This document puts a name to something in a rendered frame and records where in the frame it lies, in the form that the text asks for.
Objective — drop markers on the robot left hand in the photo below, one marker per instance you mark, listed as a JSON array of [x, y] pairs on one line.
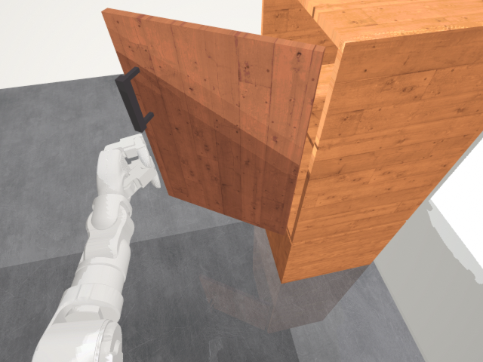
[[116, 176]]

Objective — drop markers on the cupboard door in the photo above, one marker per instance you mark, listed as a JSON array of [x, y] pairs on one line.
[[231, 111]]

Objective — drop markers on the robot left forearm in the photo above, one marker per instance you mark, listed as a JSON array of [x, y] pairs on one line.
[[96, 290]]

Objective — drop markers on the left robot upper arm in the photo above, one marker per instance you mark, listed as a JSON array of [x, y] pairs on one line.
[[82, 341]]

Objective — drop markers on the handle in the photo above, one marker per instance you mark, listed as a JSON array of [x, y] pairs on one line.
[[126, 90]]

